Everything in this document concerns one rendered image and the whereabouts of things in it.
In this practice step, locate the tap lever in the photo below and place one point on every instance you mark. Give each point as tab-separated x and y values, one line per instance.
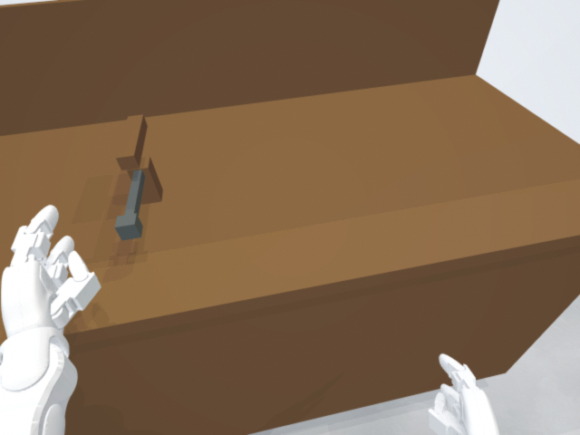
129	226

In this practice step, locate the robot right hand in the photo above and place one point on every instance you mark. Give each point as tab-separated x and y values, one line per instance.
472	411

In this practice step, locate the left robot forearm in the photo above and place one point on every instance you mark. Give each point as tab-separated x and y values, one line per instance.
36	382

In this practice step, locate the robot left hand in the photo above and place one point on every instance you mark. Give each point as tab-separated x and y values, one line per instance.
32	281

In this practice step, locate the counter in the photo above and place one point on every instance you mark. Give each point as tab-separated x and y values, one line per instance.
332	199

